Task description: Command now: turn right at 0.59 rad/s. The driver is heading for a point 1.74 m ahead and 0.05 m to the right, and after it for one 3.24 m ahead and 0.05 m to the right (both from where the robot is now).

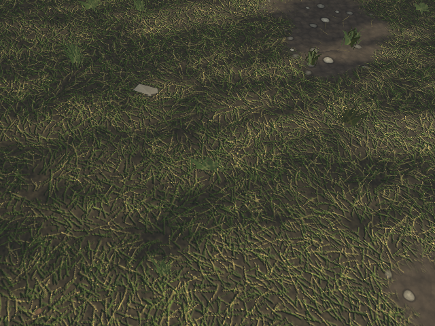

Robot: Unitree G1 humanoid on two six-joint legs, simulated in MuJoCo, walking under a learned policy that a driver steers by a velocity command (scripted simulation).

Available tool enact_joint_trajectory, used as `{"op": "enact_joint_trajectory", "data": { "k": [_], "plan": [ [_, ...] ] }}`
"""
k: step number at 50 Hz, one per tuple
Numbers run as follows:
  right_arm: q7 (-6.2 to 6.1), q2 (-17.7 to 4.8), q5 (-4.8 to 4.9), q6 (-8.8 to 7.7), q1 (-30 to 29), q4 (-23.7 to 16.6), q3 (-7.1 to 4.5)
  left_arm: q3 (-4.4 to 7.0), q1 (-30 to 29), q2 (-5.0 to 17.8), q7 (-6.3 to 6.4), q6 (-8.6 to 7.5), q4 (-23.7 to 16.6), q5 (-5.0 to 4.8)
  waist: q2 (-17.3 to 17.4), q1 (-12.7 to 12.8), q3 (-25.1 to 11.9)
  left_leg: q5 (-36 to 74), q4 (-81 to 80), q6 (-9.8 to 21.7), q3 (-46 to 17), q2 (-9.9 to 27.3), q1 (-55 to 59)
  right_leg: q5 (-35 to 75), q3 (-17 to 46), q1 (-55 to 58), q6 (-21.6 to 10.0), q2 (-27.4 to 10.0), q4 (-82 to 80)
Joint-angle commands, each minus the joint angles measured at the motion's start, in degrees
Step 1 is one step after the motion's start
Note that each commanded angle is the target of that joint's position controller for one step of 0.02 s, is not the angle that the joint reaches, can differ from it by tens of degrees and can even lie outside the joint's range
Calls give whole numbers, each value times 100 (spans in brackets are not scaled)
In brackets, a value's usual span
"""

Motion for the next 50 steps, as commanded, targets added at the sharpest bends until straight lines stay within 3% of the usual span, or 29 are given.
{"op": "enact_joint_trajectory", "data": {
  "k": [1,5,8,12,16,18,19,20,21,22,23,25,28,33,36,38,39,40,41,42,43,50],
  "plan": [
    [11,-641,-7,-117,-624,-646,-112,148,542,572,-98,48,-94,31,1098,278,-156,1972,-830,719,-734,1309,190,-1,-167,-332,179,-283,1716],
    [39,-794,-7,-106,187,-496,-184,41,-58,465,-185,130,-358,-42,1062,-184,-187,2998,-535,886,-489,1470,1186,-28,-362,-774,432,-494,1278],
    [60,-943,-16,-98,426,-431,-252,-21,-295,414,-233,173,-511,-71,1178,-336,-239,3186,-426,946,-407,1651,1511,-171,-484,-647,464,-618,640],
    [157,-1060,-42,-99,272,-470,-299,-111,-478,309,-281,187,-721,-120,1272,-335,-263,3090,-316,938,-71,1765,1078,-310,-801,190,290,-763,-297],
    [251,-1200,-29,-71,244,-404,-344,-153,-384,305,-234,133,-830,-166,1414,-296,-370,3182,15,870,-6,1810,766,-331,-1032,1048,11,-632,-1349],
    [267,-1187,66,-8,117,-364,-333,-183,-10,275,-164,26,-724,-79,1112,20,-430,2599,573,520,230,1644,338,927,-1012,1954,-153,-579,-2958],
    [278,-992,70,20,326,-334,-280,-139,163,554,-99,-73,-687,33,399,63,-640,1606,1312,163,522,1397,-337,1497,-219,2846,-249,-1091,-3596],
    [336,-299,20,45,446,-685,-83,-39,68,1269,-49,-160,-874,16,-1355,-168,-732,-1946,2518,-324,991,534,-1805,4056,1984,3533,-852,-2999,-3494],
    [243,-621,20,171,40,-616,-132,-43,472,1096,-4,-188,-727,-120,-643,315,-813,-2315,3058,-332,183,427,-1545,4668,1630,2893,-1560,-3135,-3250],
    [247,-692,82,238,37,-575,-157,-157,235,807,16,-191,-685,-112,-463,76,-476,-2050,3298,-322,15,459,-1540,4416,1191,2651,-1577,-2793,-3308],
    [272,-717,115,243,68,-477,-167,-263,-201,526,41,-179,-721,-99,-393,-95,-184,-1631,3176,-315,-79,509,-1484,3894,801,2361,-1351,-2430,-3460],
    [305,-873,11,243,338,-267,-224,-317,-517,445,120,-181,-744,-102,-594,-246,-109,-1073,3102,-360,30,434,-1325,4012,362,2338,-1095,-1968,-3493],
    [338,-701,42,270,479,-112,-180,-377,-353,396,123,-243,-619,-98,-300,-232,-346,-906,2877,-419,15,354,-1016,4025,209,2425,-1086,-1936,-3470],
    [271,-525,46,304,222,-42,-103,-405,-226,438,118,-260,-372,-35,-438,-67,-108,-1024,1654,-381,48,258,-618,2772,429,2165,-1122,-1918,-3527],
    [197,-471,81,252,313,84,-74,-418,-253,428,131,-269,-243,-38,-359,-106,-147,-841,898,-286,72,183,-194,2456,635,2006,-1119,-1939,-3428],
    [161,-363,42,152,542,237,-14,-454,-385,352,158,-274,-169,-102,-84,-339,-198,408,-370,-202,-2,275,632,2091,602,1641,-815,-1796,-3279],
    [140,-519,-22,66,602,286,-21,-505,-283,206,157,-308,-131,-104,147,-298,-315,868,-566,-151,-471,677,1120,1773,582,1365,-570,-1656,-3204],
    [149,-861,-19,-7,372,256,-59,-492,32,154,128,-311,-63,-118,607,51,-193,1306,-479,-3,-907,1079,913,1278,236,1334,-418,-1208,-3231],
    [211,-781,67,-37,157,315,-50,-487,40,157,124,-271,105,-105,875,48,-27,984,-500,111,-889,1085,187,1176,40,1896,-355,-1009,-3403],
    [250,-578,64,-74,90,339,7,-470,-11,241,133,-258,212,-84,851,-20,50,697,-589,44,-788,957,-8,1362,61,2199,-330,-1059,-3369],
    [251,-535,63,-94,136,406,20,-439,5,315,138,-261,316,-94,800,-77,86,570,-641,-32,-662,826,-14,1525,87,2267,-347,-1110,-3314],
    [176,-459,74,-119,289,822,65,-469,166,175,171,-293,877,-114,436,-120,114,527,-690,18,-591,750,301,1608,91,2085,-272,-1177,-3455]
  ]
}}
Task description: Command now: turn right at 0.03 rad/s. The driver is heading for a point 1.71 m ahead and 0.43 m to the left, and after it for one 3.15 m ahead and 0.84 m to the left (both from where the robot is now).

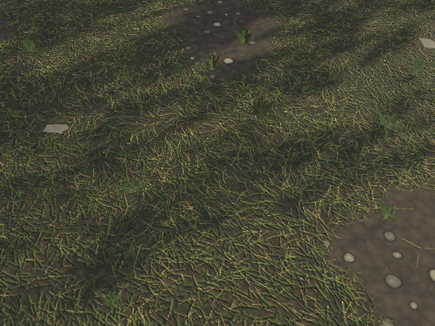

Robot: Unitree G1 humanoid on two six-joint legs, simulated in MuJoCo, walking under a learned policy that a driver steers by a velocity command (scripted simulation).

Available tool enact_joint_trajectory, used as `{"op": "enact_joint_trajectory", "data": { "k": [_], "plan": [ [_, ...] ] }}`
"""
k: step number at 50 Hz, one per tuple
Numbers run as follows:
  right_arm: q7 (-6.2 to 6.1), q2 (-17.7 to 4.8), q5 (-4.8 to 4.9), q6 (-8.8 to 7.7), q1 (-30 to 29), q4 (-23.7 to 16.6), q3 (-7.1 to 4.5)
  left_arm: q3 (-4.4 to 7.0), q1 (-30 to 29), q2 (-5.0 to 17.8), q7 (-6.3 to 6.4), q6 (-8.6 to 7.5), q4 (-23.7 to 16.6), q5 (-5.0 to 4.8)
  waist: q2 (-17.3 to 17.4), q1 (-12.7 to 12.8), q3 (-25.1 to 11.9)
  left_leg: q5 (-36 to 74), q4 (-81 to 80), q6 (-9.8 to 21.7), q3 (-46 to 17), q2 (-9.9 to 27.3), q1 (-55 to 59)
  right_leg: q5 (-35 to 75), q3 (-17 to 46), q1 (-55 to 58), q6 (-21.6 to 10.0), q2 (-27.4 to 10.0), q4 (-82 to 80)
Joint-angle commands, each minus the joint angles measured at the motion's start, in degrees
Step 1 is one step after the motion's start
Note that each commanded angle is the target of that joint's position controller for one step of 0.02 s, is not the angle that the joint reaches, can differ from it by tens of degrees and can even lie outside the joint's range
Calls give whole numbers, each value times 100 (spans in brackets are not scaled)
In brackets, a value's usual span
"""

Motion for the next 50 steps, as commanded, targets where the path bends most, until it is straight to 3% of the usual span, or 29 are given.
{"op": "enact_joint_trajectory", "data": {
  "k": [1,18,42,43,45,46,48,50],
  "plan": [
    [-32,-618,-1,-52,185,-11,-110,86,62,477,37,-52,15,-5,174,-45,87,489,-519,196,-656,648,-188,455,643,-50,-78,-624,-369],
    [-68,-352,9,-82,409,669,33,-34,431,266,109,-42,797,-12,132,-6,157,539,-565,245,-652,566,-294,552,569,-23,-12,-698,-304],
    [-113,-68,6,-102,803,1016,75,-90,716,-58,161,-44,1104,-18,89,-26,242,677,-511,281,-662,514,-319,560,491,-123,42,-728,-181],
    [-110,-53,1,-97,858,1034,77,-100,768,-96,159,-41,1123,-10,110,-39,125,149,-594,293,-674,476,-276,217,454,-90,33,-674,-194],
    [-105,-300,0,-43,931,1027,-35,-57,752,-42,146,-25,1058,23,354,-85,251,-1480,-725,463,-877,437,-382,-927,180,-401,-43,-351,251],
    [-94,-432,-5,-2,1050,1030,-104,-38,689,-43,118,-17,979,65,573,-152,402,-2494,-883,652,-1206,590,-422,-1567,5,-823,-90,-166,659],
    [-75,-571,-21,41,1437,1092,-209,-53,384,-200,36,-45,725,188,899,-339,858,-3729,-1454,1129,-2206,1352,-424,-1722,-380,-1730,-119,-89,1637],
    [-54,-514,-86,-19,1521,1086,-249,-24,85,-160,-30,-156,474,194,791,-381,1059,-3309,-1738,1428,-2688,1792,-454,-1608,-279,-2235,-146,-410,2465]
  ]
}}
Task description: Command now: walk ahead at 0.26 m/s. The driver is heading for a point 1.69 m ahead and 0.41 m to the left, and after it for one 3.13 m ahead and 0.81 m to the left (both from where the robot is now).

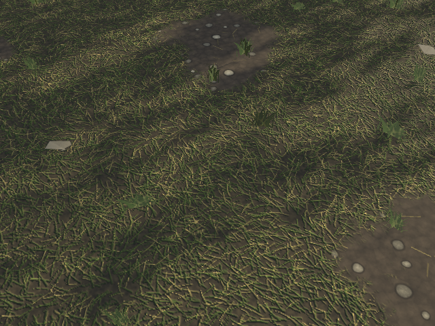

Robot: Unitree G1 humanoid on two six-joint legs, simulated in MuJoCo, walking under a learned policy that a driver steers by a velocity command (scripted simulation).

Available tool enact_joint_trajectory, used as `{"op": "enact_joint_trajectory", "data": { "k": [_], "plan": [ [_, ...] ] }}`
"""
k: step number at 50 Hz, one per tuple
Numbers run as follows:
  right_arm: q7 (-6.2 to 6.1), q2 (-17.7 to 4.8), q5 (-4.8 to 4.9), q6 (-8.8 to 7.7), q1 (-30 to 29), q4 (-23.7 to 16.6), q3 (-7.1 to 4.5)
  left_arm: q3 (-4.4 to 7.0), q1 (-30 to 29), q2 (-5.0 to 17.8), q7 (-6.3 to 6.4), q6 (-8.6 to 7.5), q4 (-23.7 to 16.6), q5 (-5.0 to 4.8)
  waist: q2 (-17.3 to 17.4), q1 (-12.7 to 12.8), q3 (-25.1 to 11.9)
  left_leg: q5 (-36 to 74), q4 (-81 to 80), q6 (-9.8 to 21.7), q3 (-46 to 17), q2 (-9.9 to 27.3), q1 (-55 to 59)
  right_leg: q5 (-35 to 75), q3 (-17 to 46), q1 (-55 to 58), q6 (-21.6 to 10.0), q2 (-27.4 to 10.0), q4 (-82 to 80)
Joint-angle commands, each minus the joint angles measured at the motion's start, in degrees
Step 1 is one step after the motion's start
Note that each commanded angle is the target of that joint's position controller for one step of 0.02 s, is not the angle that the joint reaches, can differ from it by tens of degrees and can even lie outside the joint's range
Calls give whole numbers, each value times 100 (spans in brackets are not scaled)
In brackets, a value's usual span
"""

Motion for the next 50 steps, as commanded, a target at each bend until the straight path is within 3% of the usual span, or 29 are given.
{"op": "enact_joint_trajectory", "data": {
  "k": [1,5,7,8,9,10,11,12,14,16,19,23,26,29,31,32,33,34,35,36,37,39,42,44,46,50],
  "plan": [
    [14,-839,-79,-67,732,14,-225,87,-560,345,-100,-203,-595,32,577,-213,1262,-2524,-1925,1091,-2630,2071,-229,-349,-31,-1820,-96,-248,1134],
    [39,-859,-22,-231,375,-140,-272,165,-468,339,-197,-378,-763,-78,551,48,921,-1304,-1541,814,-1647,1607,-419,45,-242,-929,-103,-157,163],
    [55,-866,55,-249,114,-220,-289,193,240,218,-185,-394,-555,-124,453,408,815,-1250,-1040,665,-1156,1298,-1289,834,-575,597,-118,126,-823],
    [69,-779,30,-273,102,-259,-267,251,746,302,-153,-403,-377,-121,228,572,694,-1233,-510,565,-946,1077,-1805,742,-517,1469,-105,221,-1077],
    [106,-511,-11,-334,-32,-373,-185,349,1361,614,-98,-453,-261,-52,-559,842,532,-933,858,367,-369,631,-2399,-20,623,2202,-191,-585,-1756],
    [169,-86,13,-390,-99,-650,-71,498,2061,1265,-66,-456,-201,-58,-1850,947,216,-1306,2739,108,428,-29,-3396,-1946,3229,2660,-689,-2058,-2905],
    [219,-591,-161,-369,-236,-713,-193,480,1859,1136,-56,-373,-147,-70,-1187,700,632,-1343,3785,195,47,231,-3653,-2427,3840,1983,-992,-2320,-3042],
    [286,-579,-176,-382,-432,-757,-201,418,1204,924,-91,-387,-392,-73,-515,404,1034,-727,4103,231,-152,523,-3765,-2081,3348,1479,-957,-2131,-3004],
    [366,-415,-104,-439,-400,-691,-179,355,643,737,-120,-507,-614,-101,-188,104,978,148,3901,117,-210,764,-3364,-408,2234,1122,-773,-1630,-3081],
    [399,-465,-125,-376,-367,-653,-212,277,797,533,-88,-601,-535,-109,-239,34,762,484,3760,-27,-25,758,-3213,1081,1460,1302,-662,-1312,-3004],
    [395,-423,-98,-274,-827,-828,-222,226,1287,501,-63,-648,-348,-122,-363,74,686,700,3588,-151,221,694,-3503,2893,864,1591,-662,-1167,-2795],
    [397,-306,-53,-247,-2003,-1294,-141,162,1404,469,-47,-658,-341,-107,-443,234,895,1117,2362,-228,532,534,-3385,3886,449,1385,-665,-992,-2808],
    [386,-286,3,-252,-2475,-1489,-87,168,1494,571,-14,-678,-301,-102,-570,304,939,1355,1355,-92,740,345,-2785,4445,286,1410,-650,-1022,-2796],
    [303,-502,4,-288,-2139,-1482,-160,208,1326,734,10,-705,-294,-90,-609,24,670,1158,962,251,793,95,-1967,6116,143,1788,-596,-1179,-2177],
    [219,-746,12,-365,-847,-1080,-304,263,1156,878,25,-672,-316,-71,-595,-515,-22,962,704,479,739,-151,-718,6898,42,1953,-512,-1153,-668],
    [171,-891,-43,-410,16,-803,-394,276,1061,905,8,-648,-346,-104,-482,-889,-428,1091,358,602,537,52,439,6083,-67,1397,-452,-990,498],
    [131,-1385,-186,-431,843,-668,-531,219,1199,636,-28,-635,-489,-125,151,-1025,-1075,159,279,854,-1011,1422,1670,3712,-275,304,-414,-618,2293],
    [193,-1570,-140,-360,728,-711,-596,216,1812,220,-120,-615,-506,-315,1377,-554,-1609,-360,-737,1746,-4152,2721,2648,-501,-70,-1559,-220,544,4439],
    [248,-1385,18,-337,-8,-820,-558,305,1262,652,-106,-582,-623,-175,454,-364,-916,-1009,-1110,1584,-3877,2454,1965,-48,467,-2140,-346,93,4612],
    [262,-985,56,-374,-513,-914,-446,333,646,691,-130,-597,-810,-124,144,-264,-174,-897,-1245,1409,-3012,2303,1123,456,421,-2256,-363,-156,4346],
    [270,-679,18,-434,-672,-875,-364,332,448,581,-141,-607,-854,-113,-175,-75,287,-165,-1439,1217,-2419,2070,376,715,396,-2026,-360,-352,3952],
    [210,-392,-1,-545,-550,-705,-247,321,553,352,-186,-464,-829,26,-55,241,379,734,-1552,922,-1555,1645,-326,820,403,-1432,-261,-543,3402],
    [177,-569,14,-657,-101,-541,-242,336,346,310,-244,-310,-944,39,125,334,457,1583,-1650,867,-994,1450,-406,995,205,-1572,-112,-597,2914],
    [177,-682,26,-657,122,-509,-243,346,-228,397,-274,-258,-1160,38,179,253,597,1733,-1785,811,-773,1365,-273,1408,64,-2031,-10,-684,2482],
    [181,-661,38,-639,365,-484,-213,343,-811,447,-295,-250,-1365,1,213,110,687,2147,-1820,712,-597,1269,-57,1833,-67,-2346,74,-703,1912],
    [161,-623,42,-634,810,-407,-163,271,-1691,343,-320,-280,-1656,-82,334,-145,702,2979,-1709,507,-290,1146,359,2424,-344,-2236,117,-502,630]
  ]
}}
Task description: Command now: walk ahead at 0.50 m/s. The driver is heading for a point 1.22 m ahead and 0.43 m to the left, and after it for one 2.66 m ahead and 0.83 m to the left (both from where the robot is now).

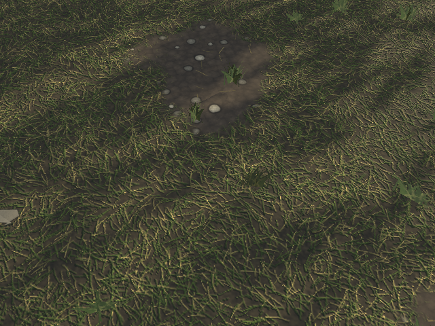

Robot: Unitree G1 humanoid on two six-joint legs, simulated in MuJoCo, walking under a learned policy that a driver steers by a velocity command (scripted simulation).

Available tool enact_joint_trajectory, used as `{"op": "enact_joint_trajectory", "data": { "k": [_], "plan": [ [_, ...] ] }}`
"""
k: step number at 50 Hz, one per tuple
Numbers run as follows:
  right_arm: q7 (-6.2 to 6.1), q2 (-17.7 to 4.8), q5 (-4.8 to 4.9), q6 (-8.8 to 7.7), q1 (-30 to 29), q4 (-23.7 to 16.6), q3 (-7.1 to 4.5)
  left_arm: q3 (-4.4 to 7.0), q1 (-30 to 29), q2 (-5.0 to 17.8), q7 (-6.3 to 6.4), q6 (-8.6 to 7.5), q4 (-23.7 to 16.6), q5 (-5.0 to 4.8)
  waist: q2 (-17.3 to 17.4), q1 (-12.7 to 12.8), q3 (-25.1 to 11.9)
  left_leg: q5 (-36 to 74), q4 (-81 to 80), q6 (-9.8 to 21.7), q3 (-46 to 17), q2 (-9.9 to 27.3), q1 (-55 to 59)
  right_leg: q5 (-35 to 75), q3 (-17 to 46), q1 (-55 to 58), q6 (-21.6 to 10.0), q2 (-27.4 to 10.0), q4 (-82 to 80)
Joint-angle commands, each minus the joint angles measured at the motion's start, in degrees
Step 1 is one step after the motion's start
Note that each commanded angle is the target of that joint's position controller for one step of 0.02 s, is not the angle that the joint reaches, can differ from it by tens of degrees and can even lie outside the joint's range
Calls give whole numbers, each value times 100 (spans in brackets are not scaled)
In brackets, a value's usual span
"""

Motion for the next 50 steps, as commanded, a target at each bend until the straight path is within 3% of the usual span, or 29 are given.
{"op": "enact_joint_trajectory", "data": {
  "k": [1,5,7,9,10,11,12,13,14,15,17,19,21,23,26,28,30,33,34,35,36,37,38,39,40,42,45,50],
  "plan": [
    [-40,-639,5,-70,414,-144,-68,-30,-625,128,-18,-52,-429,-52,545,-51,379,2644,-439,309,-753,1465,-217,437,-370,71,16,256,-767],
    [-102,-699,-70,-40,658,-33,-72,-28,-1070,206,-1,-110,-626,-55,595,-137,422,3338,-111,421,-749,1720,617,119,-444,25,-184,427,-1344],
    [-133,-781,-93,-36,482,-44,-93,13,-838,287,31,-162,-612,-52,639,79,306,4431,339,392,-651,1805,788,-335,-503,528,-380,616,-1596],
    [-141,-903,-98,-15,312,-55,-129,132,265,483,113,-229,-271,-42,670,556,-255,5520,1584,278,-541,1740,775,-605,-592,1813,-615,960,-1924],
    [-129,-897,-46,-3,185,-100,-123,223,1235,647,166,-286,36,29,557,981,-730,4853,2705,180,-394,1566,149,-294,-409,3121,-782,795,-2232],
    [-81,-595,91,-16,244,-318,-38,372,2170,1170,232,-311,198,186,-91,1191,-1485,2719,4532,19,-141,1166,-1368,-819,1210,4787,-1189,-589,-2270],
    [-36,-302,214,8,850,-317,-30,449,2192,1451,162,-255,208,167,-999,844,-1990,-1855,6380,-118,-249,117,-3057,-710,3835,5709,-1964,-1902,-2907],
    [-57,-761,64,48,288,-358,-163,394,1680,1157,112,-202,168,-41,-115,717,-1391,-1396,6606,-16,-908,490,-3509,-1280,3560,5092,-1737,-1539,-3161],
    [-34,-684,37,24,-163,-518,-158,293,1081,810,95,-222,63,-86,-3,527,-570,-849,6344,-16,-902,714,-3605,-1199,2649,4168,-1498,-1381,-3401],
    [-23,-574,24,29,-338,-532,-154,214,797,518,83,-273,32,-54,176,369,-209,-532,6017,-20,-891,898,-3406,-803,2053,3529,-1255,-1122,-3633],
    [42,-388,-105,187,-163,-464,-158,101,873,186,152,-357,184,-61,-11,93,-15,-324,5588,-120,-886,1054,-2910,-288,1167,2834,-889,-745,-3870],
    [105,-316,-129,311,-200,-508,-176,106,1204,303,186,-458,317,-72,-82,19,20,-188,5463,-180,-823,1048,-2922,217,762,2735,-808,-677,-3961],
    [111,-329,-120,390,-522,-643,-192,117,1311,459,215,-515,329,-75,-57,-31,198,85,5269,-264,-715,1041,-3208,1708,241,2710,-742,-657,-3874],
    [109,-344,-108,410,-910,-831,-185,94,1366,476,240,-516,303,-75,-127,-36,220,454,4784,-336,-512,998,-3338,3010,-290,2740,-633,-533,-3667],
    [136,-232,-50,379,-1547,-1084,-99,55,1393,481,307,-454,265,-109,-348,107,186,1085,3458,-343,-112,847,-2996,3416,-849,2759,-449,-289,-3447],
    [139,-216,-65,383,-1809,-1196,-60,67,1608,564,371,-407,311,-118,-374,248,75,1299,2895,-307,101,728,-2855,3565,-959,3111,-449,-357,-3225],
    [125,-302,-112,384,-1765,-1248,-71,96,1695,634,432,-344,333,-107,-414,247,-52,1076,2642,-210,185,629,-2718,3814,-991,3468,-468,-517,-2821],
    [99,-553,-174,339,-1176,-1166,-178,180,1533,780,513,-240,244,-103,-453,3,-344,361,2295,92,243,349,-2125,4378,-1000,3697,-491,-690,-1593],
    [82,-642,-197,282,-769,-1064,-236,208,1451,821,506,-193,191,-108,-299,-187,-556,572,1827,224,190,257,-1665,3961,-1040,3617,-421,-641,-715],
    [44,-947,-229,206,-372,-1030,-338,257,1428,926,470,-167,105,-139,176,-458,-852,2238,1261,481,-387,644,-892,2506,-1145,3075,-168,-370,694],
    [-6,-1607,-186,209,-498,-1126,-508,168,1880,394,417,-134,-161,-125,1415,18,-1348,6278,1925,1251,-2249,2332,495,-2885,-1169,1405,102,560,2551],
    [-7,-1717,64,335,-282,-1202,-565,170,1894,500,389,-36,-252,-125,1153,-162,-2092,5849,1416,2095,-3518,2872,866,-3493,-62,664,204,968,3450],
    [-40,-1540,101,441,-683,-1346,-540,169,1602,545,377,19,-305,-73,535,-77,-1585,4354,1074,2009,-3230,2755,245,-3086,216,403,233,634,3491],
    [-74,-1206,76,511,-1097,-1431,-448,176,1177,556,365,24,-408,-53,259,-6,-846,3330,756,1755,-2923,2454,-527,-2681,241,260,256,493,3140],
    [-95,-1004,49,551,-1264,-1437,-388,204,967,600,377,48,-466,-16,83,130,-450,2840,574,1447,-2633,2129,-1019,-2408,277,322,282,385,2683],
    [-113,-896,13,566,-1341,-1479,-357,214,1104,570,389,224,-482,75,266,280,-477,2408,446,1113,-2246,1707,-1461,-2081,264,753,325,387,2157],
    [-64,-1162,-38,513,-1311,-1553,-429,182,1109,461,377,354,-560,18,371,323,-722,2235,462,908,-2161,1465,-1457,-1872,276,844,388,479,1702],
    [-59,-1335,-30,641,-1196,-1673,-498,210,472,651,391,465,-888,2,755,91,-658,-222,143,632,-2698,1303,-1332,-1753,420,547,499,519,934]
  ]
}}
